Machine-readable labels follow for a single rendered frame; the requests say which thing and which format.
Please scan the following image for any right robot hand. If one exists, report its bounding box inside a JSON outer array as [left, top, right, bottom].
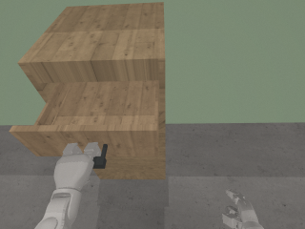
[[222, 188, 259, 229]]

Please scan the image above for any handle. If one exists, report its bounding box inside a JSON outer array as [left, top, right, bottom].
[[92, 144, 108, 169]]

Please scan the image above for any drawer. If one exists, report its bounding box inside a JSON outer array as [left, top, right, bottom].
[[9, 80, 159, 156]]

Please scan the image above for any left robot hand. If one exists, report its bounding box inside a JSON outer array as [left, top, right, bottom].
[[53, 142, 102, 192]]

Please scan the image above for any cabinet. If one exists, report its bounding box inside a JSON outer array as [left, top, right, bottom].
[[17, 2, 166, 180]]

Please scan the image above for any robot left forearm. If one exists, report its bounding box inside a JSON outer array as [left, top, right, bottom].
[[34, 187, 82, 229]]

